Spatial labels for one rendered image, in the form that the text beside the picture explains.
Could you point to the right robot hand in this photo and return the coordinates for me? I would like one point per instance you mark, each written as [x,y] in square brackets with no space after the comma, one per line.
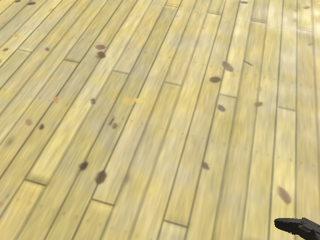
[304,227]

